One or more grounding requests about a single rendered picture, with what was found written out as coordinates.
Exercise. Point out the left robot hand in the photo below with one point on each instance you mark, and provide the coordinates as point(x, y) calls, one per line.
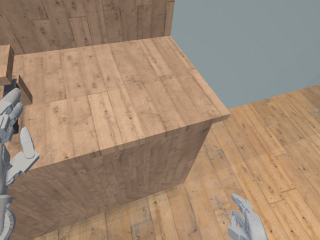
point(10, 111)

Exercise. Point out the tap lever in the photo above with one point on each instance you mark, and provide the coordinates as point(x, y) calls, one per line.
point(7, 89)

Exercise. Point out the right robot hand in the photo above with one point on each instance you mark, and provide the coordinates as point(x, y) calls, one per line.
point(250, 227)

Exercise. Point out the robot left forearm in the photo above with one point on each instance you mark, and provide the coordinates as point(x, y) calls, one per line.
point(7, 217)

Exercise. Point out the counter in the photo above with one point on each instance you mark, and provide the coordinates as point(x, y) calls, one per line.
point(114, 107)

